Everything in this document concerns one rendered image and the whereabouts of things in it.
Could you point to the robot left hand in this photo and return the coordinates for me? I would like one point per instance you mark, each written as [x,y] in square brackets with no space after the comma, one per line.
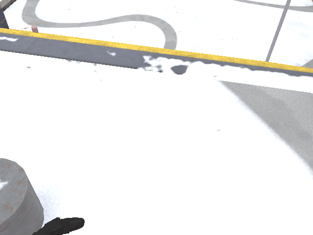
[60,226]

